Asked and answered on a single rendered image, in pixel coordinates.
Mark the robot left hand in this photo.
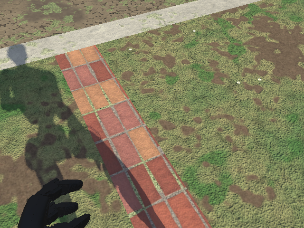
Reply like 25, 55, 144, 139
16, 178, 90, 228

